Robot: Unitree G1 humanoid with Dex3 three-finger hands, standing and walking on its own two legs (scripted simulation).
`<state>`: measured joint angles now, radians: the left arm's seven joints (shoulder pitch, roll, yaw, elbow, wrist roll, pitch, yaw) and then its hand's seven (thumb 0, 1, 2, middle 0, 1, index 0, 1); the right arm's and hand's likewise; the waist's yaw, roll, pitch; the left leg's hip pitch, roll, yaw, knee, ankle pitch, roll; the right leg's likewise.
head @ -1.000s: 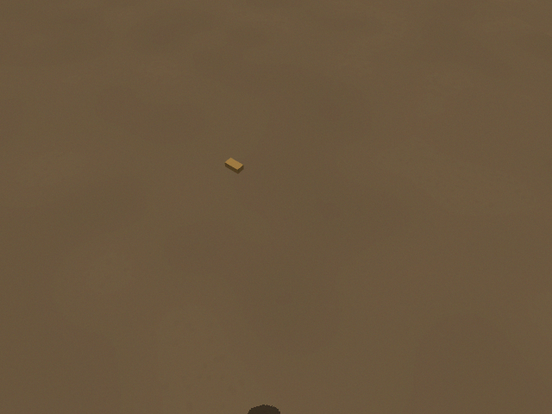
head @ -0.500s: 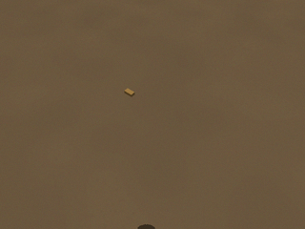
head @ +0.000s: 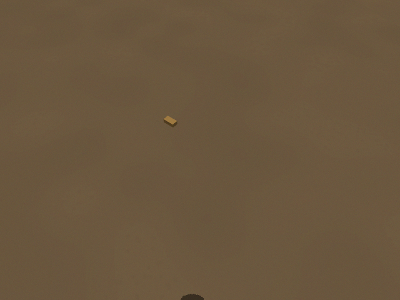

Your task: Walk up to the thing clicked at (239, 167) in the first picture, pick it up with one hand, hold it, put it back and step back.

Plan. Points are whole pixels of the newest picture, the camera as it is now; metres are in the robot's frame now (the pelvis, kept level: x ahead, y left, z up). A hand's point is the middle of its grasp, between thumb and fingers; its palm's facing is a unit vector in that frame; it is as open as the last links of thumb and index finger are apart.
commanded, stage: stand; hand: left
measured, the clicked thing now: (170, 121) +1.35 +0.22 -0.77
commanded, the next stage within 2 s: walk up in 0.12 s
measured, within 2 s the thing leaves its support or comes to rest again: neither
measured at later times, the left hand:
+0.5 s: hand out of the picture +0.14 +0.39 -0.17, palm faces -0.18 -0.87 -0.45, open 7.4 cm
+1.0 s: hand (84, 177) +0.45 +0.35 -0.13, palm faces -0.30 -0.83 -0.47, open 7.4 cm
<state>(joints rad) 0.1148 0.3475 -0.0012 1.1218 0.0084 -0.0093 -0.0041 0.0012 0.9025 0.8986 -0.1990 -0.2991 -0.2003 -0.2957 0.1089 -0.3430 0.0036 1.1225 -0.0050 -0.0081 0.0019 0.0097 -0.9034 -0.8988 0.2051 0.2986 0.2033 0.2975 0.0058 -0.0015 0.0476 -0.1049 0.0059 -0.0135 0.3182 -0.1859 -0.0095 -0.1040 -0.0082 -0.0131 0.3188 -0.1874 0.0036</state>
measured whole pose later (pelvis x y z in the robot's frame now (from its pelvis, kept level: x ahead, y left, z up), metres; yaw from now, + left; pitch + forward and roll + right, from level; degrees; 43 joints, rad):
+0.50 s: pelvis +0.07 +0.09 -0.03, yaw -10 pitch -1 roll +1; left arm 0.30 0.46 0.08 1.02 0.02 -0.02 0.01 0.00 0.90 0.90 -0.20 -0.30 -0.20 -0.30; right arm 0.19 -0.43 -0.13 0.88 -0.06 -0.02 0.09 0.01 -0.90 -0.90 0.20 0.30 0.20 0.30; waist 0.00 -0.02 0.06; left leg -0.34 0.03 0.01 0.65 -0.29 -0.03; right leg -0.31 -0.04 0.18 0.87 -0.49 -0.04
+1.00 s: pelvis +0.28 +0.11 -0.02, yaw -20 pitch -3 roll -1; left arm 0.28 0.39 0.04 0.86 -0.01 -0.09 0.01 0.00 0.90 0.90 -0.20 -0.30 -0.20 -0.30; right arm 0.28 -0.43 -0.07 0.82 -0.04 0.03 0.09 0.01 -0.90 -0.90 0.21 0.30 0.20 0.30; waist -0.02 0.11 0.07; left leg -0.47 0.08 -0.04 1.09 -0.40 0.00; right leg -0.25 -0.01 -0.02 0.59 -0.29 -0.01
